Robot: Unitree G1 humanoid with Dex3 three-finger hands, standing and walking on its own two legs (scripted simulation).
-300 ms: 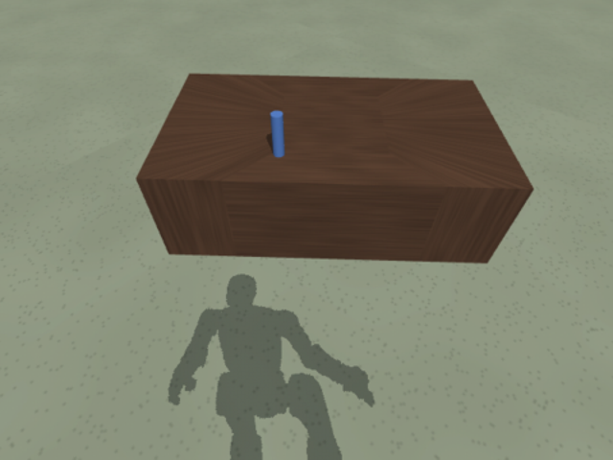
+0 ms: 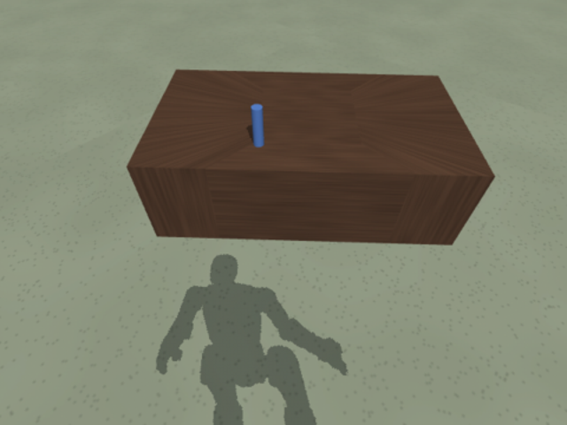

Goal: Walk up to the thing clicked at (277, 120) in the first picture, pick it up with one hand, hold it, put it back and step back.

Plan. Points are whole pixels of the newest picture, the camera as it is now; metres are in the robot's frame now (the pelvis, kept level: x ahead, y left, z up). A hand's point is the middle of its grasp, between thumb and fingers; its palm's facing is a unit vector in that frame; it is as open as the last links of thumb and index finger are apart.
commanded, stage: stand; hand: left
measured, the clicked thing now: (257, 126) +1.17 +0.13 -0.28
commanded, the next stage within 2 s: walk up in 0.82 s
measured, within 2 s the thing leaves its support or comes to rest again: neither
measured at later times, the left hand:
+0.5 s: hand out of the picture +0.08 +0.25 -0.16, palm faces -0.03 -0.94 -0.33, open 7.4 cm
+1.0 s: hand out of the picture +0.10 +0.26 -0.15, palm faces -0.06 -0.93 -0.36, open 7.4 cm
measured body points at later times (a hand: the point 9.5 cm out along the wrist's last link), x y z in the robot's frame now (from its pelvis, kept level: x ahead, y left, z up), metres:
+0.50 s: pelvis +0.01 +0.00 +0.00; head +0.02 +0.00 +0.45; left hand +0.08 +0.30 -0.13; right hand +0.08 -0.30 -0.13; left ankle +0.01 +0.12 -0.75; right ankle +0.00 -0.12 -0.75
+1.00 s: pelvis +0.02 -0.02 -0.01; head +0.03 -0.02 +0.44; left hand +0.10 +0.30 -0.13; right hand +0.07 -0.34 -0.13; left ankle +0.01 +0.12 -0.75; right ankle +0.03 -0.14 -0.72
